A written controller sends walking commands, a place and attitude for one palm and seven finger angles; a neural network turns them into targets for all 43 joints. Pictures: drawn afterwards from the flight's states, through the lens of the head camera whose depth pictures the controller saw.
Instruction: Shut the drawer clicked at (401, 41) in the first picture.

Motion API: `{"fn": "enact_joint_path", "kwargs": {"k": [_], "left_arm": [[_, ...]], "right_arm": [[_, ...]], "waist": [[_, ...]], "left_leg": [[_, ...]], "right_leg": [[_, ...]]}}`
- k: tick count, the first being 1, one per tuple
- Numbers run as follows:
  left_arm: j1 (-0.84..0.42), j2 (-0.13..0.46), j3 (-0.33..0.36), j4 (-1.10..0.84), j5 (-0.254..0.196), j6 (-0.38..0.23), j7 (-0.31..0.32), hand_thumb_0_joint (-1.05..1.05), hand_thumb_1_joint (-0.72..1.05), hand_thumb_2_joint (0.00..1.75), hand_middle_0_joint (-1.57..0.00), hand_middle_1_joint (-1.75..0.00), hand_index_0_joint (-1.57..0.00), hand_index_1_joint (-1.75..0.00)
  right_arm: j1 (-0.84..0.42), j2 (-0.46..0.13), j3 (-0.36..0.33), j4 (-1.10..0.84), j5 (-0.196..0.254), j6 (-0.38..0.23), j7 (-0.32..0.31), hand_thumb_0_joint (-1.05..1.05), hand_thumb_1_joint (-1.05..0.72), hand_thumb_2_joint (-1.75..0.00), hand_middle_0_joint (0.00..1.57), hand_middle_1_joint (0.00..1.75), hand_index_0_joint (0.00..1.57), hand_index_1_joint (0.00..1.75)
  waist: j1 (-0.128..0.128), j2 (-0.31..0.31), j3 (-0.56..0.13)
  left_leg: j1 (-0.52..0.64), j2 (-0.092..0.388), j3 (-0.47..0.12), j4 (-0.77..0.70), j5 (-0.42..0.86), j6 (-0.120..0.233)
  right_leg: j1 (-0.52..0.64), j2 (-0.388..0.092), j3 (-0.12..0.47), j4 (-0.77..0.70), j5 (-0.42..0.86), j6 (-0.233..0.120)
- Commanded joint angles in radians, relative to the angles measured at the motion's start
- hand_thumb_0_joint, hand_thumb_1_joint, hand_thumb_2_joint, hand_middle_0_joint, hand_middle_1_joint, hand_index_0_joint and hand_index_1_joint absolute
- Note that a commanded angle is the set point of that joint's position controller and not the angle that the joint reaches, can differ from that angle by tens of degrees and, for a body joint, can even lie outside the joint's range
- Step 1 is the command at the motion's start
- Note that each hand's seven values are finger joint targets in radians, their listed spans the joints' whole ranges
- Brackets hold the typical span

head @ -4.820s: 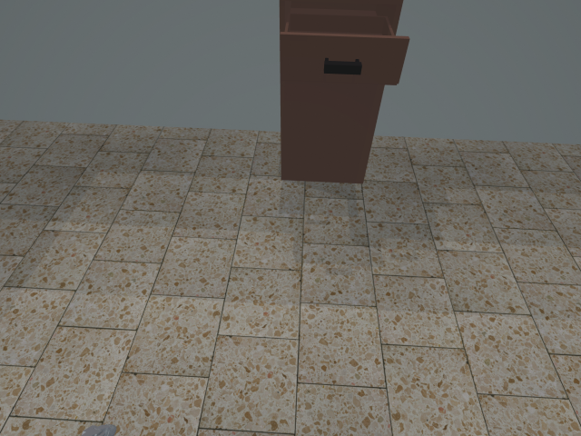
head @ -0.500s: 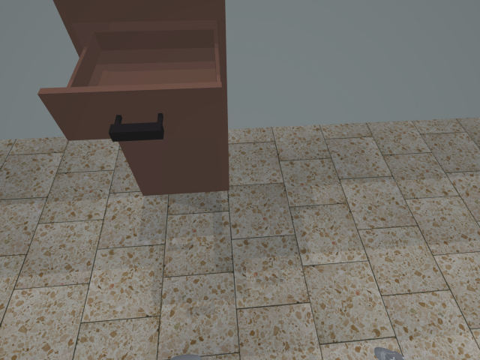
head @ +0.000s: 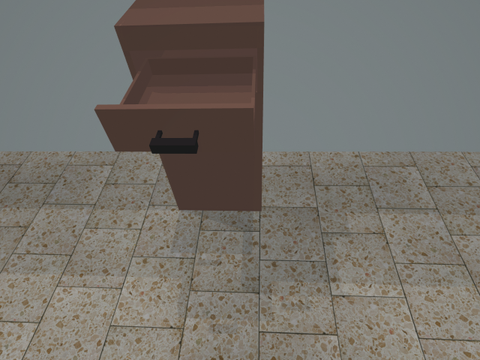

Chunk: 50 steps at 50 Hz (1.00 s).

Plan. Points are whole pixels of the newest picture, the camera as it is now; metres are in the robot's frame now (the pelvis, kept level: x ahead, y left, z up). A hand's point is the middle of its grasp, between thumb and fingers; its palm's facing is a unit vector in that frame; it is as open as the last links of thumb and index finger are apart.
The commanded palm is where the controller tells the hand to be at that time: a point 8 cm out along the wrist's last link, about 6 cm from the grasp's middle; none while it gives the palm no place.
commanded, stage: take the last steps up to it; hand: left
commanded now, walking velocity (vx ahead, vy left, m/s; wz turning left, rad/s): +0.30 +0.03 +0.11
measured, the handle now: (176, 139) +0.60 +0.20 +0.01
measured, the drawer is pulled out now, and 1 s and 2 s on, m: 0.30 0.30 0.30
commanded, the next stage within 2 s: come to a stop and stand still in 0.92 s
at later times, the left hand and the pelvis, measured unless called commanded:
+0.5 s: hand out of the picture +0.01 +0.23 -0.18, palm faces +0.10 -0.99 -0.14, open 7.4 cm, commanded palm none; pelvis +0.09 +0.06 +0.00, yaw +2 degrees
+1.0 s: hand (178, 258) +0.36 +0.18 -0.16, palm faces +0.02 -0.98 -0.19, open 7.3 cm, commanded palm none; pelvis +0.26 +0.01 -0.01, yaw +2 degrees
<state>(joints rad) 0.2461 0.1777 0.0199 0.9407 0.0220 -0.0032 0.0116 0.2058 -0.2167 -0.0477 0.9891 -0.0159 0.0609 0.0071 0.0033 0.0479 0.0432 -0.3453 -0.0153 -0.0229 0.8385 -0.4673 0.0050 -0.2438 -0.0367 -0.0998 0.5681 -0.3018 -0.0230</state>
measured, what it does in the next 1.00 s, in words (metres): walks ahead: left foot, then right foot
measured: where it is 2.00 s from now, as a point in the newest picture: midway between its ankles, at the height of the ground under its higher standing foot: (255, 347)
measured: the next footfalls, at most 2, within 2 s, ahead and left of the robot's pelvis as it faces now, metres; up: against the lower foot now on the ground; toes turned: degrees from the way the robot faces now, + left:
left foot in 0.38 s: +0.13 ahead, +0.16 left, +0.00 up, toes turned +11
right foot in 0.90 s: +0.37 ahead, -0.08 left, +0.00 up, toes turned -7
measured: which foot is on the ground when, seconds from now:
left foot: up 0.00-0.36, down 0.38-0.90, up 0.92-1.00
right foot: down 0.00-0.38, up 0.40-0.88, down 0.90-1.00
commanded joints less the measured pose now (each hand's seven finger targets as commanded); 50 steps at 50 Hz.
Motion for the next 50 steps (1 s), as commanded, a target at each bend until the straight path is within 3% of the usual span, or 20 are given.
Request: {"fn": "enact_joint_path", "kwargs": {"k": [1,4,10,14,17,18,19,20,21,23,27,32,38,41,43,44,45,46,48,50], "left_arm": [[0.069,0.166,0.047,-0.025,-0.001,-0.038,0.010,0.00,0.90,0.90,-0.20,-0.30,-0.20,-0.30],[0.118,0.131,0.041,0.004,0.000,-0.057,0.011,0.00,0.90,0.90,-0.20,-0.30,-0.20,-0.30],[0.213,0.139,0.042,0.085,0.008,-0.063,0.006,0.00,0.90,0.90,-0.20,-0.30,-0.20,-0.30],[0.214,0.143,0.047,0.123,0.010,-0.055,0.004,0.00,0.90,0.90,-0.20,-0.30,-0.20,-0.30],[0.178,0.121,0.048,0.138,-0.002,-0.042,0.002,0.00,0.90,0.90,-0.20,-0.30,-0.20,-0.30],[0.181,0.076,0.038,0.135,-0.005,-0.040,-0.002,0.00,0.90,0.90,-0.20,-0.30,-0.20,-0.30],[0.188,0.012,0.029,0.106,-0.007,-0.037,-0.007,0.00,0.90,0.90,-0.20,-0.30,-0.20,-0.30],[0.117,0.042,0.030,0.069,0.003,-0.037,-0.002,0.00,0.90,0.90,-0.20,-0.30,-0.20,-0.30],[0.055,0.041,0.034,0.067,0.004,-0.036,-0.003,0.00,0.90,0.90,-0.20,-0.30,-0.20,-0.30],[0.042,0.037,0.042,0.089,0.006,-0.035,-0.020,0.00,0.90,0.90,-0.20,-0.30,-0.20,-0.30],[0.108,0.014,0.038,0.120,0.006,-0.016,-0.024,0.00,0.90,0.90,-0.20,-0.30,-0.20,-0.30],[-0.005,0.023,0.043,0.069,0.003,-0.003,-0.026,0.00,0.90,0.90,-0.20,-0.30,-0.20,-0.30],[-0.164,0.017,0.040,0.009,-0.001,-0.012,-0.027,0.00,0.90,0.90,-0.20,-0.30,-0.20,-0.30],[-0.115,0.025,0.045,0.017,0.000,-0.022,-0.025,0.00,0.90,0.90,-0.20,-0.30,-0.20,-0.30],[0.107,0.087,0.060,0.091,0.004,-0.044,-0.019,0.00,0.90,0.90,-0.20,-0.30,-0.20,-0.30],[0.223,0.178,0.081,0.123,0.011,-0.058,-0.006,0.00,0.90,0.90,-0.20,-0.30,-0.20,-0.30],[0.292,0.254,0.091,0.136,-0.007,-0.058,-0.002,0.00,0.90,0.90,-0.20,-0.30,-0.20,-0.30],[0.222,0.240,0.086,0.124,-0.012,-0.057,0.002,0.00,0.90,0.90,-0.20,-0.30,-0.20,-0.30],[0.069,0.148,0.064,0.087,-0.012,-0.054,0.009,0.00,0.90,0.90,-0.20,-0.30,-0.20,-0.30],[0.007,0.089,0.045,0.077,-0.006,-0.058,0.016,0.00,0.90,0.90,-0.20,-0.30,-0.20,-0.30]], "right_arm": [[-0.014,-0.085,-0.035,-0.059,-0.015,-0.039,0.021,0.00,-0.90,-0.90,0.20,0.30,0.20,0.30],[0.014,-0.051,-0.032,-0.032,-0.013,-0.045,0.023,0.00,-0.90,-0.90,0.20,0.30,0.20,0.30],[-0.052,-0.017,-0.021,-0.037,-0.008,-0.061,0.027,0.00,-0.90,-0.90,0.20,0.30,0.20,0.30],[-0.059,0.004,-0.013,-0.031,-0.004,-0.080,0.027,0.00,-0.90,-0.90,0.20,0.30,0.20,0.30],[0.104,-0.014,-0.011,0.030,-0.005,-0.103,0.011,0.00,-0.90,-0.90,0.20,0.30,0.20,0.30],[0.214,-0.077,-0.025,0.065,-0.009,-0.112,-0.001,0.00,-0.90,-0.90,0.20,0.30,0.20,0.30],[0.335,-0.188,-0.054,0.087,-0.017,-0.114,-0.012,0.00,-0.90,-0.90,0.20,0.30,0.20,0.30],[0.361,-0.203,-0.052,0.093,-0.016,-0.105,-0.017,0.00,-0.90,-0.90,0.20,0.30,0.20,0.30],[0.319,-0.164,-0.045,0.089,-0.015,-0.107,-0.027,0.00,-0.90,-0.90,0.20,0.30,0.20,0.30],[0.210,-0.063,-0.021,0.062,-0.010,-0.118,-0.031,0.00,-0.90,-0.90,0.20,0.30,0.20,0.30],[0.195,-0.028,-0.006,0.070,0.000,-0.146,-0.038,0.00,-0.90,-0.90,0.20,0.30,0.20,0.30],[0.232,-0.030,-0.010,0.090,-0.001,-0.145,-0.037,0.00,-0.90,-0.90,0.20,0.30,0.20,0.30],[0.285,-0.036,-0.016,0.124,-0.015,-0.132,-0.036,0.00,-0.90,-0.90,0.20,0.30,0.20,0.30],[0.264,-0.051,-0.020,0.131,-0.018,-0.124,-0.037,0.00,-0.90,-0.90,0.20,0.30,0.20,0.30],[0.260,-0.044,-0.017,0.135,-0.005,-0.124,-0.031,0.00,-0.90,-0.90,0.20,0.30,0.20,0.30],[0.287,-0.001,-0.012,0.121,0.005,-0.125,-0.021,0.00,-0.90,-0.90,0.20,0.30,0.20,0.30],[0.292,0.024,-0.003,0.092,0.015,-0.120,-0.025,0.00,-0.90,-0.90,0.20,0.30,0.20,0.30],[0.263,0.016,-0.008,0.094,0.016,-0.111,-0.029,0.00,-0.90,-0.90,0.20,0.30,0.20,0.30],[0.182,0.024,-0.014,0.083,0.001,-0.100,-0.023,0.00,-0.90,-0.90,0.20,0.30,0.20,0.30],[0.201,0.055,-0.007,0.092,-0.007,-0.085,-0.022,0.00,-0.90,-0.90,0.20,0.30,0.20,0.30]], "waist": [[0.009,-0.158,0.049],[0.016,-0.165,0.038],[0.051,-0.187,0.057],[0.049,-0.211,0.072],[-0.026,-0.112,0.021],[-0.075,0.038,-0.025],[-0.102,0.278,-0.071],[-0.116,0.246,-0.045],[-0.113,0.210,0.008],[-0.058,0.079,0.102],[-0.001,0.055,0.043],[-0.003,0.042,0.087],[-0.047,0.069,0.127],[-0.016,0.061,0.100],[0.079,-0.027,-0.049],[0.112,-0.207,-0.171],[0.100,-0.304,-0.235],[0.091,-0.243,-0.230],[0.044,-0.141,-0.073],[-0.009,-0.102,-0.035]], "left_leg": [[-0.247,0.074,-0.015,0.287,0.147,-0.010],[-0.233,0.090,0.024,0.235,0.213,-0.026],[-0.212,0.106,0.087,-0.010,0.175,-0.024],[-0.071,0.084,0.134,-0.169,0.140,-0.005],[0.244,0.049,0.181,-0.373,0.222,-0.003],[0.396,0.149,0.042,-0.446,0.147,0.028],[0.480,0.394,-0.292,-0.572,0.058,0.105],[0.435,0.459,-0.398,-0.651,-0.049,0.168],[0.356,0.447,-0.384,-0.680,-0.086,0.181],[0.222,0.374,-0.226,-0.697,0.041,0.157],[0.245,0.302,-0.025,-0.681,0.401,0.140],[0.275,0.309,0.015,-0.696,0.444,0.163],[0.280,0.318,0.047,-0.634,0.552,0.148],[0.253,0.306,0.063,-0.534,0.626,0.128],[0.185,0.226,0.126,-0.247,0.654,0.070],[-0.022,0.129,0.187,0.021,0.364,0.025],[-0.146,0.031,0.150,0.299,-0.135,0.001],[-0.149,0.073,0.048,0.404,-0.124,0.010],[-0.185,0.133,0.023,0.438,0.016,0.006],[-0.121,0.150,0.035,0.342,0.083,-0.007]], "right_leg": [[0.065,-0.279,0.300,-0.417,-0.191,-0.071],[0.110,-0.253,0.186,-0.412,-0.042,-0.073],[0.152,-0.275,0.175,-0.428,-0.043,-0.113],[0.084,-0.269,0.146,-0.386,-0.035,-0.114],[-0.051,-0.185,0.060,-0.227,-0.062,-0.064],[-0.148,-0.125,0.009,-0.022,-0.052,-0.031],[-0.313,-0.021,-0.079,0.274,-0.236,0.017],[-0.393,-0.009,-0.001,0.438,-0.308,0.004],[-0.435,-0.041,0.046,0.557,-0.244,-0.004],[-0.416,-0.095,0.077,0.589,-0.076,0.000],[-0.356,-0.096,0.062,0.535,0.055,0.035],[-0.417,-0.111,0.054,0.400,0.112,0.055],[-0.322,-0.080,0.007,0.146,0.097,0.028],[-0.161,-0.032,-0.031,0.045,0.093,0.002],[0.178,-0.016,-0.022,-0.069,0.190,-0.020],[0.418,-0.223,0.219,-0.104,0.324,-0.086],[0.467,-0.421,0.473,-0.210,0.535,-0.193],[0.359,-0.414,0.458,-0.251,0.403,-0.220],[0.142,-0.350,0.352,-0.304,0.225,-0.188],[0.005,-0.295,0.210,-0.329,0.296,-0.155]]}}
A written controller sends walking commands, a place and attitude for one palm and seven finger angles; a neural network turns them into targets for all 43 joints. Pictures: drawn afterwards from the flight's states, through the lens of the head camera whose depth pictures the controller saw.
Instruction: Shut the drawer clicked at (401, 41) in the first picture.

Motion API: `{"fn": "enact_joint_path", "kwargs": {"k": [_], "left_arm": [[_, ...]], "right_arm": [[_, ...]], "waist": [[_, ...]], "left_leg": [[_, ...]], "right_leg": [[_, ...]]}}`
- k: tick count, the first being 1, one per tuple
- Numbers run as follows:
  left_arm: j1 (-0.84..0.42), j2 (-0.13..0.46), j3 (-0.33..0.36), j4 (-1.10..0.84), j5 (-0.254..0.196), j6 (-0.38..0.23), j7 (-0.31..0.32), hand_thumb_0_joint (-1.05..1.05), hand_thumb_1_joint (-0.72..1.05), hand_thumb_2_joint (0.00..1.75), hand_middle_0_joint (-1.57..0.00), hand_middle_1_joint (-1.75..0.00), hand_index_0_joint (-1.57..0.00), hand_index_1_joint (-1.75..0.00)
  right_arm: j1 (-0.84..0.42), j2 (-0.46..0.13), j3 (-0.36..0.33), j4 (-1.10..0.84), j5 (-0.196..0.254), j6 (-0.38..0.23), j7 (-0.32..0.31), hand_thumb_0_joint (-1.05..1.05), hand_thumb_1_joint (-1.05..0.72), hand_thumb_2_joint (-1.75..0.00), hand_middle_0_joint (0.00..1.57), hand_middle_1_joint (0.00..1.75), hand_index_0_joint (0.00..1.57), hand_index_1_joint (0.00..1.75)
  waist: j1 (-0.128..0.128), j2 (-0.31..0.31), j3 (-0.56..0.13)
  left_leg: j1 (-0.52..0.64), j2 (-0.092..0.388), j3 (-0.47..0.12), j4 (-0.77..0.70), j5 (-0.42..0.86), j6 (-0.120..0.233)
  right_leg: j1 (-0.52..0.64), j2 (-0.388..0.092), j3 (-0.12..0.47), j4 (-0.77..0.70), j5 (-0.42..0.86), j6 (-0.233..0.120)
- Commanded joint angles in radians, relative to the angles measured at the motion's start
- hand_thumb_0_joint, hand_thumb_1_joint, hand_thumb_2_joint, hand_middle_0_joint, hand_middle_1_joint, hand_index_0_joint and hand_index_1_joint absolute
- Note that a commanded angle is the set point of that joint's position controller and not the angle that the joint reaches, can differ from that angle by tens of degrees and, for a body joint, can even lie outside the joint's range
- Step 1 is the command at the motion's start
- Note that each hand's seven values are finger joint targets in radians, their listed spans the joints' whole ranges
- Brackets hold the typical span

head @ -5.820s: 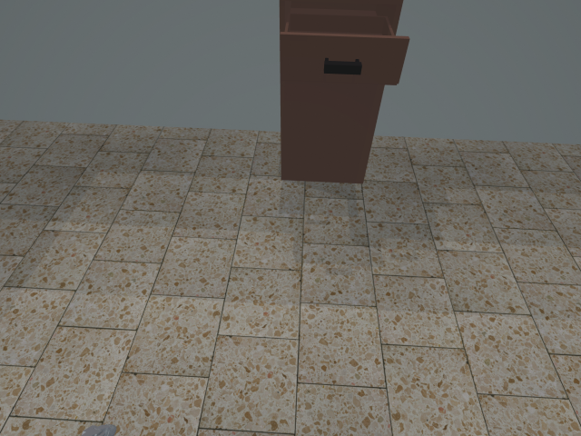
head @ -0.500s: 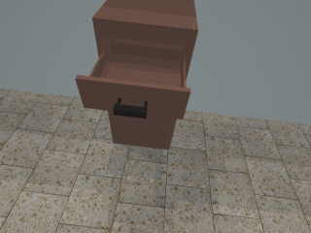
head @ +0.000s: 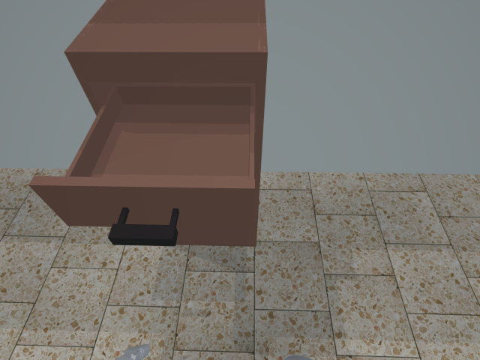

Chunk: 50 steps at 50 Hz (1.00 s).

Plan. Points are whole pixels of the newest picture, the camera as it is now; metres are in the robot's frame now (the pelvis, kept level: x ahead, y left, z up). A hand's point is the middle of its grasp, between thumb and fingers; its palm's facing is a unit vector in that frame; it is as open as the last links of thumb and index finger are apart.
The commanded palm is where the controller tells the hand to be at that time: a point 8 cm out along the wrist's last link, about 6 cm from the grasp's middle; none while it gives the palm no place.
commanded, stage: come to a stop and stand still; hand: left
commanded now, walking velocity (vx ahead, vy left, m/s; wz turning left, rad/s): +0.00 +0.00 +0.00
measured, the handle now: (147, 223) +0.34 +0.18 +0.02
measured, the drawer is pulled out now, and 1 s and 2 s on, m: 0.30 0.30 0.30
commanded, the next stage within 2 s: look again from close up in 0.92 s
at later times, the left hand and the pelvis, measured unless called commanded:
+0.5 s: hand out of the picture +0.04 +0.20 -0.17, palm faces +0.06 -0.98 -0.21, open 7.3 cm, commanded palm none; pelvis +0.03 +0.01 +0.01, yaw -1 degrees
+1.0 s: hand out of the picture +0.06 +0.17 -0.16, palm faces -0.03 -0.97 -0.24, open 7.3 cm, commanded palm none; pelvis +0.01 -0.02 +0.00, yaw -1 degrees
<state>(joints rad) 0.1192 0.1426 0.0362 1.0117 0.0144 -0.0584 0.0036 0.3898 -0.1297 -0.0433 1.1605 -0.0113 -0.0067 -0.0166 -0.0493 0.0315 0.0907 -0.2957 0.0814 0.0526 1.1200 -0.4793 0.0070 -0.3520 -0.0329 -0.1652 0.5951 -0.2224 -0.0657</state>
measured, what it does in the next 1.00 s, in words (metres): steps on the spot: left foot, then right foot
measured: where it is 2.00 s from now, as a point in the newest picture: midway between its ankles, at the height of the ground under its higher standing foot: outside the picture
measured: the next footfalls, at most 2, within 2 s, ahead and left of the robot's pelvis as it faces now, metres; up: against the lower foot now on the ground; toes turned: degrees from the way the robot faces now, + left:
left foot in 0.26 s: +0.13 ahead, +0.12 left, +0.00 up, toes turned +2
right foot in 0.60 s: +0.03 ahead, -0.13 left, +0.00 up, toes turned -3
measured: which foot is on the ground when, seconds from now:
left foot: up 0.00-0.24, down 0.26-1.00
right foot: down 0.00-0.30, up 0.32-0.58, down 0.60-1.00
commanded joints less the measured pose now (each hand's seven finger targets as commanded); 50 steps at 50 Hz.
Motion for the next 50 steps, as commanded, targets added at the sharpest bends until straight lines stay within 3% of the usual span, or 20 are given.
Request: {"fn": "enact_joint_path", "kwargs": {"k": [1,6,11,13,15,16,19,25,26,27,28,29,30,31,32,33,35,36,39,50], "left_arm": [[0.125,0.106,0.022,0.008,0.004,-0.006,0.025,0.00,0.90,0.90,-0.20,-0.30,-0.20,-0.30],[0.122,0.134,0.016,0.010,0.006,0.015,0.033,0.00,0.90,0.90,-0.20,-0.30,-0.20,-0.30],[0.124,0.175,0.028,0.010,0.000,0.049,0.041,0.00,0.90,0.90,-0.20,-0.30,-0.20,-0.30],[0.159,0.139,0.025,0.003,-0.003,0.063,0.041,0.00,0.90,0.90,-0.20,-0.30,-0.20,-0.30],[0.182,0.101,0.012,0.000,-0.004,0.080,0.044,0.00,0.90,0.90,-0.20,-0.30,-0.20,-0.30],[0.177,0.114,0.013,0.000,-0.004,0.086,0.043,0.00,0.90,0.90,-0.20,-0.30,-0.20,-0.30],[0.214,0.102,0.014,0.018,0.002,0.087,0.037,0.00,0.90,0.90,-0.20,-0.30,-0.20,-0.30],[0.214,0.075,0.005,0.008,0.001,0.085,0.036,0.00,0.90,0.90,-0.20,-0.30,-0.20,-0.30],[0.235,0.072,0.003,0.013,0.002,0.082,0.037,0.00,0.90,0.90,-0.20,-0.30,-0.20,-0.30],[0.318,0.106,-0.012,0.026,0.013,0.064,0.059,0.00,0.90,0.90,-0.20,-0.30,-0.20,-0.30],[0.268,0.145,0.000,-0.043,0.022,0.050,0.058,0.00,0.90,0.90,-0.20,-0.30,-0.20,-0.30],[0.221,0.190,0.001,-0.068,0.019,0.033,0.052,0.00,0.90,0.90,-0.20,-0.30,-0.20,-0.30],[0.200,0.225,0.000,-0.089,0.023,0.027,0.050,0.00,0.90,0.90,-0.20,-0.30,-0.20,-0.30],[0.170,0.225,0.006,-0.100,0.019,0.023,0.051,0.00,0.90,0.90,-0.20,-0.30,-0.20,-0.30],[0.162,0.217,0.012,-0.104,0.013,0.025,0.052,0.00,0.90,0.90,-0.20,-0.30,-0.20,-0.30],[0.158,0.199,0.007,-0.109,0.010,0.033,0.052,0.00,0.90,0.90,-0.20,-0.30,-0.20,-0.30],[0.166,0.174,0.001,-0.120,0.011,0.053,0.047,0.00,0.90,0.90,-0.20,-0.30,-0.20,-0.30],[0.182,0.168,0.000,-0.118,0.009,0.062,0.045,0.00,0.90,0.90,-0.20,-0.30,-0.20,-0.30],[0.216,0.171,0.000,-0.109,0.010,0.060,0.039,0.00,0.90,0.90,-0.20,-0.30,-0.20,-0.30],[0.198,0.160,-0.003,-0.081,-0.001,0.052,0.028,0.00,0.90,0.90,-0.20,-0.30,-0.20,-0.30]], "right_arm": [[0.033,-0.025,-0.007,-0.074,-0.011,-0.008,0.002,0.00,-0.90,-0.90,0.20,0.30,0.20,0.30],[-0.004,-0.012,0.015,-0.080,0.001,0.012,-0.004,0.00,-0.90,-0.90,0.20,0.30,0.20,0.30],[-0.071,-0.079,-0.005,-0.118,0.004,0.026,-0.007,0.00,-0.90,-0.90,0.20,0.30,0.20,0.30],[-0.100,-0.133,-0.013,-0.135,-0.003,0.016,-0.009,0.00,-0.90,-0.90,0.20,0.30,0.20,0.30],[-0.165,-0.184,-0.017,-0.166,-0.003,0.012,-0.014,0.00,-0.90,-0.90,0.20,0.30,0.20,0.30],[-0.189,-0.180,-0.017,-0.176,-0.005,0.012,-0.020,0.00,-0.90,-0.90,0.20,0.30,0.20,0.30],[-0.247,-0.179,-0.018,-0.193,-0.008,0.010,-0.028,0.00,-0.90,-0.90,0.20,0.30,0.20,0.30],[-0.229,-0.192,-0.033,-0.177,-0.007,0.017,-0.019,0.00,-0.90,-0.90,0.20,0.30,0.20,0.30],[-0.225,-0.193,-0.036,-0.170,-0.005,0.018,-0.016,0.00,-0.90,-0.90,0.20,0.30,0.20,0.30],[-0.250,-0.256,-0.050,-0.217,0.009,0.008,-0.017,0.00,-0.90,-0.90,0.20,0.30,0.20,0.30],[-0.215,-0.152,-0.034,-0.257,0.007,0.010,0.006,0.00,-0.90,-0.90,0.20,0.30,0.20,0.30],[-0.206,-0.101,-0.013,-0.274,-0.008,0.018,0.021,0.00,-0.90,-0.90,0.20,0.30,0.20,0.30],[-0.190,-0.078,-0.010,-0.291,-0.005,0.019,0.026,0.00,-0.90,-0.90,0.20,0.30,0.20,0.30],[-0.179,-0.083,-0.009,-0.285,-0.003,0.018,0.028,0.00,-0.90,-0.90,0.20,0.30,0.20,0.30],[-0.167,-0.101,-0.010,-0.287,0.000,0.014,0.024,0.00,-0.90,-0.90,0.20,0.30,0.20,0.30],[-0.156,-0.116,-0.011,-0.280,0.001,0.011,0.021,0.00,-0.90,-0.90,0.20,0.30,0.20,0.30],[-0.129,-0.143,-0.009,-0.266,-0.004,0.011,0.019,0.00,-0.90,-0.90,0.20,0.30,0.20,0.30],[-0.134,-0.157,-0.010,-0.268,-0.008,0.017,0.018,0.00,-0.90,-0.90,0.20,0.30,0.20,0.30],[-0.131,-0.149,-0.005,-0.272,-0.012,0.025,0.018,0.00,-0.90,-0.90,0.20,0.30,0.20,0.30],[-0.041,-0.134,0.015,-0.192,-0.010,0.002,0.010,0.00,-0.90,-0.90,0.20,0.30,0.20,0.30]], "waist": [[0.024,-0.096,-0.080],[0.037,-0.106,-0.121],[0.032,-0.141,-0.099],[0.048,-0.008,-0.096],[0.065,0.213,-0.082],[0.062,0.211,-0.077],[0.075,0.105,-0.113],[0.048,0.096,-0.150],[0.049,0.103,-0.164],[0.085,0.002,-0.158],[0.063,-0.162,-0.127],[0.046,-0.181,-0.122],[0.022,-0.115,-0.156],[0.013,-0.165,-0.163],[0.011,-0.216,-0.141],[0.009,-0.179,-0.107],[0.013,0.023,-0.004],[0.025,0.052,0.053],[0.044,-0.054,0.089],[0.048,-0.050,0.010]], "left_leg": [[-0.133,0.052,-0.026,-0.002,0.104,-0.021],[-0.026,-0.006,0.007,-0.344,0.140,-0.052],[0.105,-0.018,0.002,-0.602,0.294,-0.045],[0.181,0.092,-0.094,-0.677,0.621,0.010],[0.068,0.225,-0.225,-0.818,0.737,0.122],[0.044,0.239,-0.250,-0.856,0.713,0.162],[0.118,0.231,-0.210,-0.802,0.743,0.193],[0.163,0.210,-0.182,-0.801,0.608,0.172],[0.170,0.192,-0.173,-0.790,0.580,0.157],[0.188,0.165,-0.124,-0.535,0.735,0.087],[-0.026,0.048,-0.036,-0.482,0.359,0.041],[-0.058,-0.034,0.027,-0.449,0.157,-0.010],[0.020,-0.074,0.040,-0.433,0.102,-0.024],[0.003,-0.082,0.035,-0.438,0.127,-0.018],[0.011,-0.070,0.023,-0.477,0.172,-0.007],[0.052,-0.058,0.008,-0.515,0.215,0.000],[0.032,0.007,-0.084,-0.608,0.207,0.027],[-0.073,0.026,-0.134,-0.674,0.055,0.042],[-0.120,-0.015,-0.107,-0.680,-0.012,0.028],[-0.056,-0.015,-0.102,-0.692,0.104,0.015]], "right_leg": [[0.073,-0.278,0.227,-0.359,0.270,-0.103],[0.111,-0.245,0.182,-0.294,0.517,-0.105],[0.084,-0.236,0.189,-0.199,0.402,-0.068],[0.022,-0.134,0.134,-0.114,0.226,0.014],[0.078,-0.029,0.058,0.046,-0.160,0.083],[0.068,-0.019,0.097,0.168,-0.285,0.083],[-0.007,-0.018,0.162,0.317,-0.303,0.078],[0.027,-0.022,0.137,0.148,-0.275,0.094],[0.056,-0.015,0.121,0.068,-0.228,0.094],[0.004,-0.040,0.201,-0.142,-0.090,0.069],[0.065,-0.091,0.307,-0.232,-0.022,0.043],[0.087,-0.198,0.397,-0.248,0.111,-0.023],[0.025,-0.224,0.397,-0.219,0.069,-0.055],[0.070,-0.174,0.356,-0.174,0.127,-0.056],[0.059,-0.157,0.334,-0.133,0.139,-0.047],[0.008,-0.136,0.298,-0.113,0.074,-0.028],[-0.070,-0.047,0.219,-0.090,-0.210,0.015],[-0.055,-0.017,0.199,-0.105,-0.335,0.025],[-0.062,-0.041,0.229,-0.171,-0.409,0.011],[0.004,-0.057,0.232,-0.201,-0.315,0.013]]}}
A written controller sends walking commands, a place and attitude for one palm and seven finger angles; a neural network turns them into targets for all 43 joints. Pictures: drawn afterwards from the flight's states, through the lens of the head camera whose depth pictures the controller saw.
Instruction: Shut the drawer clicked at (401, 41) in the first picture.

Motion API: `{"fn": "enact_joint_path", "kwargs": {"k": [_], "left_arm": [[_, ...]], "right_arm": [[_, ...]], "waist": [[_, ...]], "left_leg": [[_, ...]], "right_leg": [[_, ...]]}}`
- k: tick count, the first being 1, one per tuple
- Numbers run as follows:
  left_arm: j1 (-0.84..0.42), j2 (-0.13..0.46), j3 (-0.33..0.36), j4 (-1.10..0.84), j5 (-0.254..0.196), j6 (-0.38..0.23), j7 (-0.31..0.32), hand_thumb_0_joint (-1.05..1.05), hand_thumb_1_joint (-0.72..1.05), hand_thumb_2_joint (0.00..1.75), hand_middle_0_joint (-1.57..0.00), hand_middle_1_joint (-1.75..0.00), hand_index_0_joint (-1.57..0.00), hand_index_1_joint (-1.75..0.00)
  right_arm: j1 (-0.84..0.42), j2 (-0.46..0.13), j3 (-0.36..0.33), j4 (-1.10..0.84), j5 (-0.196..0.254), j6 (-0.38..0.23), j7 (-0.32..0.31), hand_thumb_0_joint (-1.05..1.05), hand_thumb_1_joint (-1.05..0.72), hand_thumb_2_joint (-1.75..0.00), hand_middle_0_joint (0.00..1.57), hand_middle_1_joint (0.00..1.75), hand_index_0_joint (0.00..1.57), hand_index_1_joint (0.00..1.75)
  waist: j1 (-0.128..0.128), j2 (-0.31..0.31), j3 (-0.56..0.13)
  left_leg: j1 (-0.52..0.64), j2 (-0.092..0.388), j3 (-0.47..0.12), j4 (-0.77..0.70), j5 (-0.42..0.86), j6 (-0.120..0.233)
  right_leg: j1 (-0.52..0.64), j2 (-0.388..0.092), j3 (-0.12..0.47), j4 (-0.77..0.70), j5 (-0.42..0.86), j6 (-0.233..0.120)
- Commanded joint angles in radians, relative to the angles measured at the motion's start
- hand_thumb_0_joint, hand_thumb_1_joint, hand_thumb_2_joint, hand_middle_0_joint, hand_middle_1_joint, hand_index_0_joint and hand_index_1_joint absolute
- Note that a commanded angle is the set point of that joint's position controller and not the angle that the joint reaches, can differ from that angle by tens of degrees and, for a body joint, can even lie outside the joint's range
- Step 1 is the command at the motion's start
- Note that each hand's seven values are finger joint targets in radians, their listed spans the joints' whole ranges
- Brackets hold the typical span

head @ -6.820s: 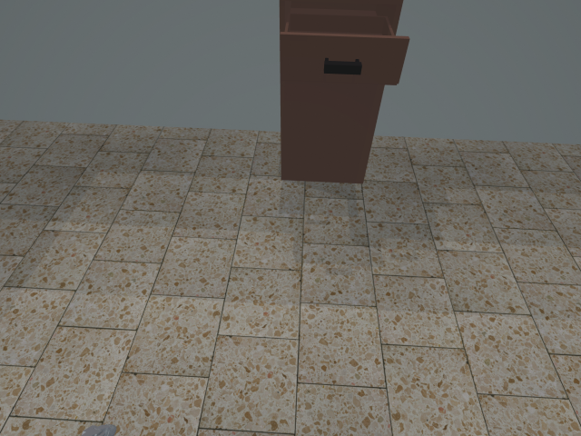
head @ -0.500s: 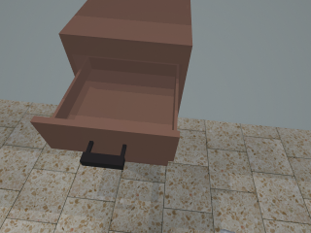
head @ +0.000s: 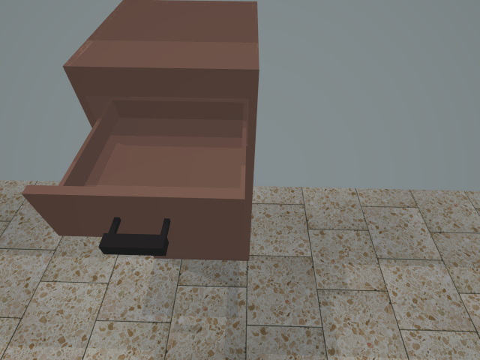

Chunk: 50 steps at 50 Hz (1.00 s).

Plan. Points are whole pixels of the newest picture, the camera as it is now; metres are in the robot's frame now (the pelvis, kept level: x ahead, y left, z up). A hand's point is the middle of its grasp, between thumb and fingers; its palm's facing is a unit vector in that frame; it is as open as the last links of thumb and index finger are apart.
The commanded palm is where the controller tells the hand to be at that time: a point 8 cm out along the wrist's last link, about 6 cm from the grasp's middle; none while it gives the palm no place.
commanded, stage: look again from close up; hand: left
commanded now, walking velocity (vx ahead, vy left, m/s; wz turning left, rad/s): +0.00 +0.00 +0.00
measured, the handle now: (138, 233) +0.33 +0.20 +0.01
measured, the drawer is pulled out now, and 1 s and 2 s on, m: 0.30 0.30 0.30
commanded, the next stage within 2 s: raise the hand and make a fist in 0.52 s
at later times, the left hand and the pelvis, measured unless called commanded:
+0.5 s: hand out of the picture +0.03 +0.17 -0.17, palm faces +0.01 -0.98 -0.18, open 7.3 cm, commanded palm none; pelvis +0.04 +0.00 +0.01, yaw -1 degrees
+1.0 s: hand (146, 344) +0.16 +0.15 -0.02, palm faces +0.02 -1.00 -0.05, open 6.4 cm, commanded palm +0.14 +0.22 -0.01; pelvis +0.01 -0.02 -0.06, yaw +0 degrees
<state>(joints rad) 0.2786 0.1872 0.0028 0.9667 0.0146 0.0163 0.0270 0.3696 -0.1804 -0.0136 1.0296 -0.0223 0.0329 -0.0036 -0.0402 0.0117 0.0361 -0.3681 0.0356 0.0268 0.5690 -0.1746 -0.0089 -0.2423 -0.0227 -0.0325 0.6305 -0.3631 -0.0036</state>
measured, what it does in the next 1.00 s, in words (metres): lowers itself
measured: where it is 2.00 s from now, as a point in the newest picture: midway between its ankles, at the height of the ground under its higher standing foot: outside the picture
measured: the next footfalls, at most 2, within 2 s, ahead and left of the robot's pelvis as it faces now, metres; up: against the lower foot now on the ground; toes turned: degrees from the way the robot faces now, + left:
none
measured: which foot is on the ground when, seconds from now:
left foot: down 0.00-1.00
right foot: down 0.00-1.00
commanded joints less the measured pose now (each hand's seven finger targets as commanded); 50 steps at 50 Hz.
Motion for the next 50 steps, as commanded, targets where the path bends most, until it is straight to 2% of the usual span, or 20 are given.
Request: {"fn": "enact_joint_path", "kwargs": {"k": [1,15,30,31,32,33,34,35,36,37,38,39,40,41,42,43,44,45,47,50], "left_arm": [[0.041,0.113,0.029,-0.028,-0.002,-0.023,0.005,0.00,0.90,0.90,-0.20,-0.30,-0.20,-0.30],[0.072,0.084,0.019,0.064,0.000,-0.040,0.010,0.00,0.90,0.90,-0.20,-0.30,-0.20,-0.30],[0.084,0.093,0.013,0.108,0.003,-0.040,0.009,0.00,0.90,0.90,-0.20,-0.30,-0.20,-0.30],[0.155,0.088,0.013,0.121,0.018,-0.064,0.048,0.00,0.90,0.90,-0.20,-0.30,-0.20,-0.30],[-0.571,0.286,0.085,-1.508,-0.201,-0.276,0.044,0.00,0.90,0.90,-0.22,-0.32,-0.22,-0.32],[-0.090,0.208,0.116,-1.216,-0.116,-0.223,0.095,0.00,0.90,0.90,-0.24,-0.34,-0.24,-0.34],[0.197,0.016,0.002,-1.058,-0.139,-0.085,0.131,0.00,0.90,0.90,-0.26,-0.37,-0.26,-0.37],[0.180,-0.099,-0.073,-1.065,-0.157,-0.074,0.097,0.00,0.90,0.90,-0.28,-0.39,-0.28,-0.39],[0.100,-0.030,-0.012,-1.108,-0.162,-0.118,0.078,0.00,0.90,0.90,-0.30,-0.41,-0.30,-0.41],[0.179,-0.005,0.033,-1.036,-0.154,-0.166,0.052,0.00,0.90,0.90,-0.32,-0.43,-0.32,-0.43],[0.343,-0.037,0.055,-0.945,-0.168,-0.223,0.007,0.00,0.90,0.90,-0.34,-0.45,-0.34,-0.45],[0.477,-0.061,0.062,-0.883,-0.167,-0.284,-0.047,0.00,0.90,0.90,-0.36,-0.47,-0.36,-0.47],[0.545,-0.083,0.058,-0.856,-0.180,-0.359,-0.113,0.00,0.90,0.90,-0.38,-0.50,-0.38,-0.50],[0.551,-0.089,0.054,-0.873,-0.196,-0.439,-0.184,0.00,0.90,0.90,-0.40,-0.52,-0.40,-0.52],[0.513,-0.041,0.080,-0.924,-0.206,-0.507,-0.228,0.00,0.90,0.90,-0.42,-0.54,-0.42,-0.54],[0.449,0.004,0.108,-1.054,-0.216,-0.581,-0.257,0.00,0.90,0.90,-0.44,-0.56,-0.44,-0.56],[0.404,0.076,0.153,-1.157,-0.211,-0.640,-0.265,0.00,0.90,0.90,-0.46,-0.58,-0.46,-0.58],[0.355,0.117,0.182,-1.246,-0.216,-0.686,-0.273,0.00,0.90,0.90,-0.48,-0.60,-0.48,-0.60],[0.314,0.089,0.181,-1.265,-0.240,-0.743,-0.284,0.00,0.90,0.90,-0.52,-0.65,-0.52,-0.65],[0.244,0.060,0.162,-1.267,-0.279,-0.687,-0.286,0.00,0.90,0.90,-0.58,-0.71,-0.58,-0.71]], "right_arm": [[-0.019,-0.079,-0.013,-0.054,0.001,-0.039,-0.003,0.00,-0.90,-0.90,0.20,0.30,0.20,0.30],[-0.050,-0.074,-0.005,0.025,0.014,-0.059,-0.017,0.00,-0.90,-0.90,0.20,0.30,0.20,0.30],[-0.126,-0.096,-0.001,0.044,0.015,-0.058,-0.022,0.00,-0.90,-0.90,0.20,0.30,0.20,0.30],[-0.189,-0.118,-0.010,-0.029,0.018,-0.063,-0.017,0.00,-0.90,-0.90,0.20,0.30,0.20,0.30],[-0.126,-0.248,-0.028,-0.352,0.062,-0.208,-0.058,0.00,-0.90,-0.90,0.20,0.30,0.20,0.30],[-0.193,-0.152,-0.009,-0.297,0.046,-0.308,-0.098,0.00,-0.90,-0.90,0.20,0.30,0.20,0.30],[-0.193,-0.130,-0.029,-0.300,0.079,-0.341,-0.088,0.00,-0.90,-0.90,0.20,0.30,0.20,0.30],[-0.157,-0.135,-0.024,-0.289,0.081,-0.344,-0.075,0.00,-0.90,-0.90,0.20,0.30,0.20,0.30],[-0.185,-0.161,-0.047,-0.346,0.064,-0.351,-0.077,0.00,-0.90,-0.90,0.20,0.30,0.20,0.30],[-0.195,-0.174,-0.060,-0.362,0.044,-0.349,-0.076,0.00,-0.90,-0.90,0.20,0.30,0.20,0.30],[-0.214,-0.162,-0.068,-0.391,0.033,-0.343,-0.070,0.00,-0.90,-0.90,0.20,0.30,0.20,0.30],[-0.241,-0.155,-0.076,-0.423,0.037,-0.335,-0.053,0.00,-0.90,-0.90,0.20,0.30,0.20,0.30],[-0.253,-0.151,-0.083,-0.443,0.028,-0.323,-0.033,0.00,-0.90,-0.90,0.20,0.30,0.20,0.30],[-0.280,-0.150,-0.091,-0.473,0.027,-0.316,-0.016,0.00,-0.90,-0.90,0.20,0.30,0.20,0.30],[-0.300,-0.152,-0.093,-0.507,0.025,-0.320,-0.006,0.00,-0.90,-0.90,0.20,0.30,0.20,0.30],[-0.300,-0.150,-0.094,-0.547,0.022,-0.327,0.000,0.00,-0.90,-0.90,0.20,0.30,0.20,0.30],[-0.295,-0.144,-0.094,-0.563,0.019,-0.332,0.005,0.00,-0.90,-0.90,0.20,0.30,0.20,0.30],[-0.291,-0.136,-0.098,-0.582,0.015,-0.333,0.006,0.00,-0.90,-0.90,0.20,0.30,0.20,0.30],[-0.292,-0.121,-0.093,-0.595,0.018,-0.331,-0.002,0.00,-0.90,-0.90,0.20,0.30,0.20,0.30],[-0.284,-0.139,-0.083,-0.626,0.037,-0.315,-0.030,0.00,-0.90,-0.90,0.20,0.30,0.20,0.30]], "waist": [[0.036,-0.024,0.062],[0.039,-0.003,0.012],[0.045,-0.009,0.027],[0.066,-0.026,0.064],[-0.057,0.180,-0.465],[0.059,0.291,-0.467],[0.018,0.224,-0.310],[-0.004,0.099,-0.186],[-0.018,0.007,-0.088],[-0.020,-0.112,-0.070],[0.023,-0.193,-0.069],[0.068,-0.198,-0.074],[0.085,-0.230,-0.116],[0.095,-0.229,-0.130],[0.102,-0.182,-0.177],[0.105,-0.103,-0.260],[0.115,0.040,-0.300],[0.103,0.109,-0.367],[0.065,0.092,-0.345],[0.019,0.032,-0.246]], "left_leg": [[0.032,0.030,-0.069,-0.135,-0.180,0.029],[0.174,0.060,-0.048,-0.129,0.104,0.031],[0.221,0.065,-0.042,-0.153,0.148,0.032],[0.153,0.074,-0.016,0.071,0.233,0.008],[0.460,-0.030,0.008,-0.077,0.325,0.047],[0.545,0.020,-0.008,-0.114,0.437,0.055],[0.427,0.024,-0.031,-0.128,0.408,0.044],[0.339,0.016,-0.036,-0.093,0.316,0.038],[0.207,0.004,-0.047,-0.046,0.180,0.033],[0.119,-0.014,-0.036,0.003,0.103,0.035],[0.045,-0.019,-0.032,0.044,0.100,0.030],[-0.011,-0.023,-0.017,0.073,0.128,0.018],[-0.068,-0.023,-0.007,0.123,0.141,0.006],[-0.137,-0.027,-0.002,0.175,0.120,0.001],[-0.191,-0.030,0.003,0.221,0.076,0.004],[-0.195,-0.031,0.007,0.257,0.065,0.011],[-0.182,-0.030,0.014,0.290,0.058,0.012],[-0.166,-0.028,0.016,0.323,0.053,0.017],[-0.211,-0.017,-0.002,0.392,0.002,0.025],[-0.315,-0.017,-0.021,0.428,-0.194,0.030]], "right_leg": [[-0.111,-0.074,0.106,-0.243,-0.163,-0.052],[-0.009,-0.068,0.081,-0.239,0.168,-0.024],[0.021,-0.077,0.072,-0.269,0.245,-0.010],[-0.021,-0.124,0.161,-0.303,0.615,0.015],[0.090,-0.041,0.011,-0.148,0.629,-0.019],[0.038,0.011,-0.028,-0.049,0.396,-0.034],[-0.096,0.025,-0.081,-0.023,0.178,-0.015],[-0.137,0.019,-0.083,-0.050,0.166,-0.008],[-0.180,0.015,-0.091,-0.094,0.166,-0.002],[-0.231,0.021,-0.096,-0.107,0.172,0.004],[-0.255,0.030,-0.105,-0.064,0.196,0.004],[-0.241,0.033,-0.106,-0.013,0.249,-0.001],[-0.268,0.038,-0.107,0.058,0.290,-0.001],[-0.307,0.035,-0.098,0.121,0.301,-0.001],[-0.335,0.026,-0.073,0.165,0.284,-0.001],[-0.345,0.024,-0.055,0.207,0.255,-0.006],[-0.366,0.023,-0.031,0.236,0.229,-0.014],[-0.397,0.024,-0.019,0.259,0.181,-0.021],[-0.500,0.034,-0.017,0.299,0.097,-0.021],[-0.582,0.028,0.033,0.241,-0.125,-0.012]]}}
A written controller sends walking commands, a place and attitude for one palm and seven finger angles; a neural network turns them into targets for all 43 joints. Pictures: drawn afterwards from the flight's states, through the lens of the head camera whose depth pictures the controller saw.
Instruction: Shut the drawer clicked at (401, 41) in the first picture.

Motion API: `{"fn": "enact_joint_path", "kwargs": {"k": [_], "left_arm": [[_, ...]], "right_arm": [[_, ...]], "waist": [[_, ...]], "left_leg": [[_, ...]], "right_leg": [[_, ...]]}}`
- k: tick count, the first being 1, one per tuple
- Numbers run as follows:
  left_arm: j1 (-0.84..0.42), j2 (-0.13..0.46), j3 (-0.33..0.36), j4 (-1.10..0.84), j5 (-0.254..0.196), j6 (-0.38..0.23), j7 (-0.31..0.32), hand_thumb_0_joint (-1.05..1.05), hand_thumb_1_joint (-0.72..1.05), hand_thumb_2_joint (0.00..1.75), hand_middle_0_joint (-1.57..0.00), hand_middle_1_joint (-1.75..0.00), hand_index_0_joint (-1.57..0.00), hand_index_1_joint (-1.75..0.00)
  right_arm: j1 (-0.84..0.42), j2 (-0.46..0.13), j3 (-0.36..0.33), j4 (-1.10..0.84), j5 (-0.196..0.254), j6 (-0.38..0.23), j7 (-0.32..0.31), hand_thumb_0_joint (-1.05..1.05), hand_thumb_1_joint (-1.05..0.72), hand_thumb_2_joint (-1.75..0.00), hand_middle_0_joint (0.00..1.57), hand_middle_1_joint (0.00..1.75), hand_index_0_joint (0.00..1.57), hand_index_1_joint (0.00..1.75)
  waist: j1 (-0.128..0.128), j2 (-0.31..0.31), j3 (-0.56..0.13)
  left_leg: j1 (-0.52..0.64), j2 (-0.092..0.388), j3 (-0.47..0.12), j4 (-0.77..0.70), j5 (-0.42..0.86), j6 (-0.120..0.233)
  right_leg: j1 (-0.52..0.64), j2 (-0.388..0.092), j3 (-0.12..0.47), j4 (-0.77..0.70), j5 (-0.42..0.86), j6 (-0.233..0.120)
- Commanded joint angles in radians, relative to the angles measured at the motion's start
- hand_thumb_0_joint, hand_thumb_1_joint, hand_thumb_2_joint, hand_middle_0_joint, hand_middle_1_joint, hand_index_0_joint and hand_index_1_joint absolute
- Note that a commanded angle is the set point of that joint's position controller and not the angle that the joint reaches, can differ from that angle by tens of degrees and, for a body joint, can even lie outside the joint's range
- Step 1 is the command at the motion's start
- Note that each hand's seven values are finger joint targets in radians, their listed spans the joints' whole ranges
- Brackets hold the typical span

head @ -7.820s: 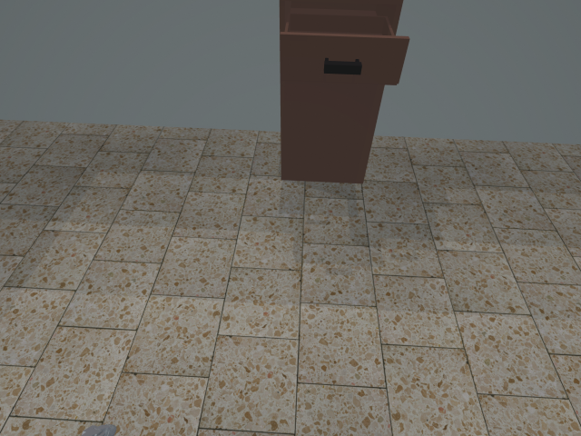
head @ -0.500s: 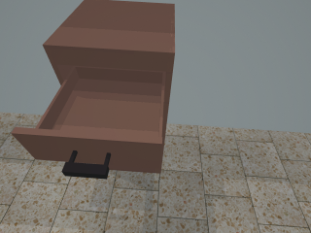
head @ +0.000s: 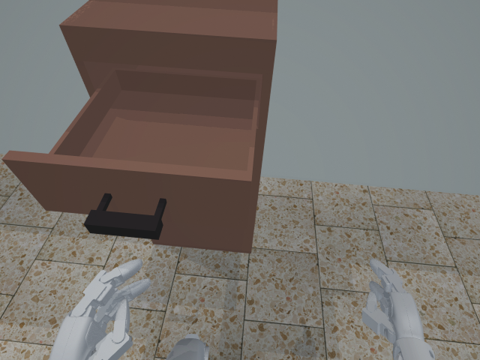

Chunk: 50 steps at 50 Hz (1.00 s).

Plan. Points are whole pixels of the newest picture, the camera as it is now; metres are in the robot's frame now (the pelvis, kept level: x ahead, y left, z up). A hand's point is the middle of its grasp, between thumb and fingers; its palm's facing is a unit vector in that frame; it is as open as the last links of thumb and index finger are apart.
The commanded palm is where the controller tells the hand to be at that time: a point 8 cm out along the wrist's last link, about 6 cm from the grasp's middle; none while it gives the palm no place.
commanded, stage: raise the hand and make a fist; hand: left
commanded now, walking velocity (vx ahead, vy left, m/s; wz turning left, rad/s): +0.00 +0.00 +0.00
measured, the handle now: (129, 212) +0.32 +0.21 +0.07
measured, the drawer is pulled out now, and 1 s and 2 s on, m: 0.30 0.30 0.30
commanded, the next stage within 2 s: bring the fist close to the handle in 1.52 s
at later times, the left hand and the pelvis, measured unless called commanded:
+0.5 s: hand (107, 316) +0.16 +0.18 +0.09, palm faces +0.01 -1.00 -0.07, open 3.7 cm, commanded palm +0.12 +0.24 +0.10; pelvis +0.00 +0.00 +0.01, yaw +0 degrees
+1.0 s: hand (87, 317) +0.15 +0.18 +0.14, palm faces +0.00 -1.00 -0.06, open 3.2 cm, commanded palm +0.10 +0.23 +0.16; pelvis +0.01 +0.02 +0.03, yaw +1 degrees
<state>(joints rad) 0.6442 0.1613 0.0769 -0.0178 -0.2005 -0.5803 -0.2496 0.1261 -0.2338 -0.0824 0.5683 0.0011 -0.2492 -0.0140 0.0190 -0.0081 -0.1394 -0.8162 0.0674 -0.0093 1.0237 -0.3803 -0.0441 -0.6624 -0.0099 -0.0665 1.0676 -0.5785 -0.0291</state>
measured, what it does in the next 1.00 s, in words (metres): stands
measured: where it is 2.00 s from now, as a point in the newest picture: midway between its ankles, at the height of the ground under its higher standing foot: outside the picture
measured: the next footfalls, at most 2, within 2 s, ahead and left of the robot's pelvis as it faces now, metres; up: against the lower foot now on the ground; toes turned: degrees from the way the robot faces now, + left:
none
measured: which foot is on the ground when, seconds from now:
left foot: down 0.00-1.00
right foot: down 0.00-1.00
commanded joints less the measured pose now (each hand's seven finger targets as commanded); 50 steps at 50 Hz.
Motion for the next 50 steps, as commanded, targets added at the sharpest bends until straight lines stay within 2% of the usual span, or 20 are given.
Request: {"fn": "enact_joint_path", "kwargs": {"k": [1,4,8,9,10,11,14,15,19,22,24,27,29,37,39,40,41,44,46,50], "left_arm": [[-0.149,0.089,0.073,-0.295,-0.075,-0.057,-0.019,0.00,0.90,0.90,-0.60,-0.73,-0.60,-0.73],[-0.209,0.142,0.056,-0.349,-0.069,0.059,-0.041,0.00,0.90,0.90,-0.66,-0.80,-0.66,-0.80],[-0.177,0.177,0.088,-0.390,-0.073,0.183,-0.046,0.00,0.90,0.90,-0.74,-0.88,-0.74,-0.88],[-0.149,0.207,0.141,-0.344,-0.071,0.213,-0.029,0.00,0.90,0.90,-0.76,-0.91,-0.76,-0.91],[-0.136,0.166,0.118,-0.352,-0.082,0.225,-0.024,0.00,0.90,0.90,-0.78,-0.93,-0.78,-0.93],[-0.111,0.170,0.140,-0.338,-0.087,0.236,-0.015,0.00,0.90,0.90,-0.80,-0.95,-0.80,-0.95],[-0.029,0.192,0.202,-0.287,-0.089,0.255,0.014,0.00,0.90,0.90,-0.86,-1.01,-0.86,-1.01],[-0.033,0.164,0.170,-0.317,-0.091,0.248,0.014,0.00,0.90,0.90,-0.88,-1.04,-0.88,-1.04],[-0.007,0.176,0.171,-0.352,-0.090,0.210,0.011,0.00,0.90,0.90,-0.96,-1.12,-0.96,-1.12],[0.015,0.164,0.147,-0.419,-0.097,0.177,-0.003,0.00,0.90,0.90,-1.02,-1.19,-1.02,-1.19],[0.036,0.177,0.159,-0.421,-0.094,0.171,0.001,0.00,0.90,0.90,-1.06,-1.23,-1.06,-1.23],[0.050,0.143,0.114,-0.475,-0.098,0.166,-0.002,0.00,0.90,0.90,-1.12,-1.30,-1.12,-1.30],[0.051,0.172,0.145,-0.462,-0.087,0.178,0.011,0.00,0.90,0.90,-1.16,-1.34,-1.16,-1.34],[0.099,0.131,0.077,-0.599,-0.075,0.252,0.016,0.00,0.90,0.90,-1.32,-1.51,-1.32,-1.51],[0.115,0.157,0.112,-0.579,-0.065,0.283,0.026,0.00,0.90,0.90,-1.36,-1.56,-1.36,-1.56],[0.125,0.118,0.069,-0.608,-0.066,0.292,0.023,0.00,0.90,0.90,-1.38,-1.58,-1.38,-1.58],[0.116,0.125,0.063,-0.634,-0.067,0.301,0.020,0.00,0.90,0.90,-1.40,-1.60,-1.40,-1.60],[0.121,0.158,0.101,-0.658,-0.064,0.325,0.029,0.00,0.90,0.90,-1.40,-1.60,-1.40,-1.60],[0.095,0.123,0.049,-0.700,-0.061,0.336,0.027,0.00,0.90,0.90,-1.40,-1.60,-1.40,-1.60],[0.090,0.139,0.055,-0.739,-0.060,0.359,0.032,0.00,0.90,0.90,-1.40,-1.60,-1.40,-1.60]], "right_arm": [[-0.036,-0.090,-0.006,-0.177,0.022,-0.030,-0.030,0.00,-0.90,-0.90,0.20,0.30,0.20,0.30],[-0.005,-0.102,0.006,-0.198,0.039,-0.024,-0.062,0.00,-0.90,-0.90,0.20,0.30,0.20,0.30],[0.007,-0.090,0.022,-0.210,0.044,-0.015,-0.080,0.00,-0.90,-0.90,0.20,0.30,0.20,0.30],[-0.007,-0.087,0.024,-0.197,0.043,-0.009,-0.082,0.00,-0.90,-0.90,0.20,0.30,0.20,0.30],[-0.005,-0.079,0.029,-0.198,0.044,-0.010,-0.083,0.00,-0.90,-0.90,0.20,0.30,0.20,0.30],[-0.010,-0.075,0.026,-0.192,0.044,-0.010,-0.082,0.00,-0.90,-0.90,0.20,0.30,0.20,0.30],[-0.034,-0.068,0.025,-0.175,0.042,-0.007,-0.077,0.00,-0.90,-0.90,0.20,0.30,0.20,0.30],[-0.021,-0.066,0.029,-0.182,0.043,-0.008,-0.074,0.00,-0.90,-0.90,0.20,0.30,0.20,0.30],[-0.025,-0.074,0.021,-0.173,0.045,-0.032,-0.069,0.00,-0.90,-0.90,0.20,0.30,0.20,0.30],[0.000,-0.076,0.015,-0.173,0.050,-0.060,-0.063,0.00,-0.90,-0.90,0.20,0.30,0.20,0.30],[-0.009,-0.079,0.012,-0.164,0.052,-0.072,-0.062,0.00,-0.90,-0.90,0.20,0.30,0.20,0.30],[0.003,-0.083,0.013,-0.177,0.057,-0.087,-0.058,0.00,-0.90,-0.90,0.20,0.30,0.20,0.30],[-0.005,-0.085,0.012,-0.165,0.057,-0.084,-0.061,0.00,-0.90,-0.90,0.20,0.30,0.20,0.30],[-0.010,-0.075,0.030,-0.215,0.062,-0.081,-0.043,0.00,-0.90,-0.90,0.20,0.30,0.20,0.30],[-0.024,-0.075,0.034,-0.205,0.063,-0.070,-0.043,0.00,-0.90,-0.90,0.20,0.30,0.20,0.30],[-0.016,-0.070,0.039,-0.220,0.063,-0.067,-0.039,0.00,-0.90,-0.90,0.20,0.30,0.20,0.30],[-0.021,-0.073,0.042,-0.231,0.064,-0.067,-0.038,0.00,-0.90,-0.90,0.20,0.30,0.20,0.30],[-0.036,-0.074,0.049,-0.229,0.065,-0.062,-0.039,0.00,-0.90,-0.90,0.20,0.30,0.20,0.30],[-0.022,-0.072,0.059,-0.245,0.064,-0.064,-0.036,0.00,-0.90,-0.90,0.20,0.30,0.20,0.30],[-0.031,-0.071,0.069,-0.252,0.068,-0.079,-0.038,0.00,-0.90,-0.90,0.20,0.30,0.20,0.30]], "waist": [[-0.049,0.055,-0.051],[-0.069,0.032,-0.078],[-0.039,0.060,-0.105],[-0.024,0.043,-0.095],[-0.028,0.030,-0.081],[-0.018,0.025,-0.075],[0.005,-0.015,-0.053],[-0.001,-0.012,-0.041],[-0.006,-0.023,-0.028],[-0.009,0.019,-0.076],[-0.007,-0.001,-0.053],[-0.011,0.021,-0.062],[-0.008,0.011,-0.037],[0.003,0.076,-0.065],[0.010,0.070,-0.030],[0.005,0.053,-0.031],[0.004,0.066,-0.032],[0.014,0.073,-0.011],[-0.002,0.065,-0.006],[0.005,0.077,0.006]], "left_leg": [[0.111,-0.050,0.011,-0.025,-0.037,0.068],[0.121,-0.047,0.007,-0.022,-0.075,0.081],[0.172,-0.049,-0.001,-0.070,0.000,0.085],[0.171,-0.047,-0.008,-0.081,0.008,0.084],[0.185,-0.048,-0.011,-0.095,0.029,0.084],[0.194,-0.047,-0.011,-0.109,0.037,0.079],[0.196,-0.048,-0.011,-0.132,0.065,0.075],[0.199,-0.052,-0.007,-0.144,0.071,0.074],[0.230,-0.050,-0.005,-0.159,0.076,0.075],[0.271,-0.055,0.002,-0.168,0.107,0.076],[0.277,-0.053,-0.002,-0.175,0.108,0.078],[0.306,-0.056,-0.002,-0.195,0.120,0.079],[0.312,-0.053,-0.004,-0.203,0.107,0.081],[0.397,-0.050,-0.006,-0.255,0.161,0.081],[0.394,-0.049,-0.010,-0.265,0.156,0.080],[0.402,-0.050,-0.010,-0.274,0.156,0.079],[0.407,-0.047,-0.010,-0.278,0.148,0.079],[0.413,-0.047,-0.015,-0.290,0.137,0.077],[0.423,-0.045,-0.018,-0.299,0.122,0.076],[0.432,-0.048,-0.023,-0.316,0.083,0.075]], "right_leg": [[-0.166,0.009,0.091,-0.229,0.016,0.015],[-0.138,0.003,0.138,-0.299,-0.080,0.025],[-0.049,0.002,0.119,-0.316,0.019,0.025],[-0.034,0.008,0.105,-0.315,0.035,0.025],[-0.027,0.006,0.097,-0.318,0.072,0.029],[-0.013,0.005,0.089,-0.321,0.091,0.032],[0.026,0.001,0.082,-0.331,0.149,0.041],[0.030,-0.002,0.078,-0.333,0.155,0.042],[0.036,-0.003,0.077,-0.352,0.160,0.046],[0.053,-0.003,0.067,-0.341,0.208,0.042],[0.049,0.005,0.053,-0.345,0.209,0.038],[0.053,0.012,0.029,-0.332,0.234,0.033],[0.052,0.016,0.026,-0.346,0.220,0.031],[0.105,0.028,-0.022,-0.338,0.316,0.025],[0.115,0.034,-0.025,-0.351,0.316,0.022],[0.114,0.035,-0.035,-0.350,0.318,0.025],[0.114,0.034,-0.032,-0.354,0.310,0.025],[0.129,0.039,-0.035,-0.368,0.298,0.021],[0.120,0.038,-0.042,-0.369,0.280,0.026],[0.130,0.035,-0.038,-0.391,0.237,0.023]]}}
